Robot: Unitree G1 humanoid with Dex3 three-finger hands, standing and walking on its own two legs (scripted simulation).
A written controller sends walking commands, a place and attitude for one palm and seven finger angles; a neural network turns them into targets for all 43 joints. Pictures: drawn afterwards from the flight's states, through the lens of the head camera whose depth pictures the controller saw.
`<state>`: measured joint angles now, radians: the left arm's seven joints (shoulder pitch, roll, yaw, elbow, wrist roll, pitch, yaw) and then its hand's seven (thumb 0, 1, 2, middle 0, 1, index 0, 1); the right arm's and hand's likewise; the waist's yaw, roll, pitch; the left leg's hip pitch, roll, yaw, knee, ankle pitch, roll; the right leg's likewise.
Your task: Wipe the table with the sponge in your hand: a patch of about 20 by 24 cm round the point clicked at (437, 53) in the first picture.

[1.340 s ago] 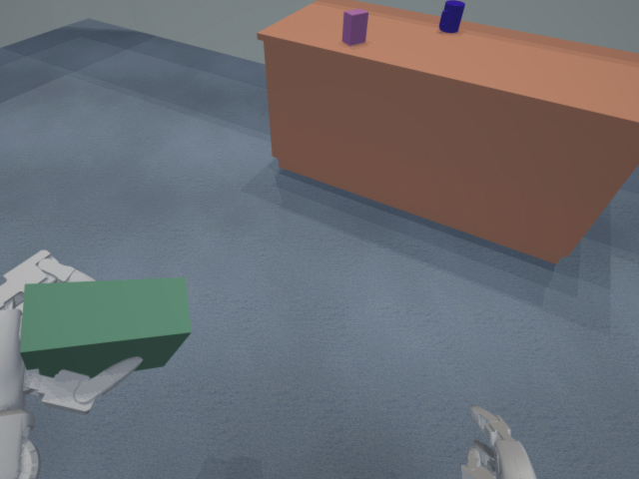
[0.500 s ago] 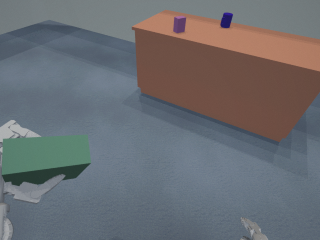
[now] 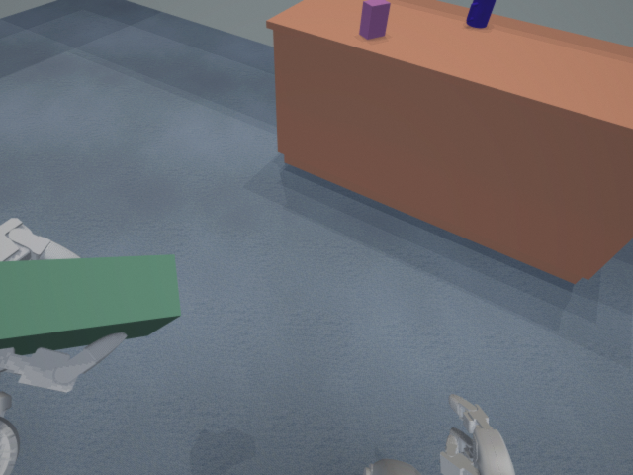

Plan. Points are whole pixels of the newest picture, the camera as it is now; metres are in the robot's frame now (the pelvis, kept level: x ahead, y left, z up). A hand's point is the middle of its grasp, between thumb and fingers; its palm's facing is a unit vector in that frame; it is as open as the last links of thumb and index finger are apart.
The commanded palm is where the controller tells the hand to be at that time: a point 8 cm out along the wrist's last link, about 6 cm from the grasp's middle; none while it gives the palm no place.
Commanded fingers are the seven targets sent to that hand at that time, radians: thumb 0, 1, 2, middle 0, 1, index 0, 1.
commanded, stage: walk to a spot facing it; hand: left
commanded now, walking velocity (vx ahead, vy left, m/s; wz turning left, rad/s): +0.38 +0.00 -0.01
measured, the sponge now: (113, 305) +0.23 +0.21 +0.16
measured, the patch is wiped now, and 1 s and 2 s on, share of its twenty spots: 0.00 0.00 0.00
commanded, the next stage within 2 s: none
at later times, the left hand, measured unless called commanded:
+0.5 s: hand (219, 186) +0.37 +0.14 +0.19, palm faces +0.38 -0.76 -0.53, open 9.5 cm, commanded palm +0.31 +0.19 +0.18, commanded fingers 0.00 0.10 1.30 -1.20 -1.60 -1.20 -1.60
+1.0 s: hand (203, 104) +0.53 +0.20 +0.19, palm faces +0.50 -0.75 -0.42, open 9.5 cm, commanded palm +0.44 +0.23 +0.18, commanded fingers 0.00 0.10 1.30 -1.20 -1.60 -1.20 -1.60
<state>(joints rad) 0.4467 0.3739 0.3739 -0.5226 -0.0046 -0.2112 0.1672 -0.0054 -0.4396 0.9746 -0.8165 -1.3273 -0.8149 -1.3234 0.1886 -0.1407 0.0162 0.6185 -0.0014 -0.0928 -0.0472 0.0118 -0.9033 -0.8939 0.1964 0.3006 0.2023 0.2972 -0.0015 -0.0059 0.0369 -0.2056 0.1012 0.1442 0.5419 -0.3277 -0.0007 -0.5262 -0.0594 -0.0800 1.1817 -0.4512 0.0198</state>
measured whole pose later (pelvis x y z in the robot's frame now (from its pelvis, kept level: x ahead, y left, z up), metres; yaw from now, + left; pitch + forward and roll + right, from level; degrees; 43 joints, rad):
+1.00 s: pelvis +0.32 -0.07 -0.01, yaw +7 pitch -2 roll +1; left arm 0.37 0.43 0.39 -0.53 -0.02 -0.20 0.16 0.00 -0.44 0.98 -0.82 -1.33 -0.81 -1.33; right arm 0.15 -0.12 0.02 0.58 0.00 -0.05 -0.04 0.01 -0.90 -0.89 0.20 0.30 0.20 0.30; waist -0.02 -0.03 0.08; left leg -0.30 0.06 0.18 0.60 -0.27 0.03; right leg -0.46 -0.07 -0.06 1.25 -0.51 0.01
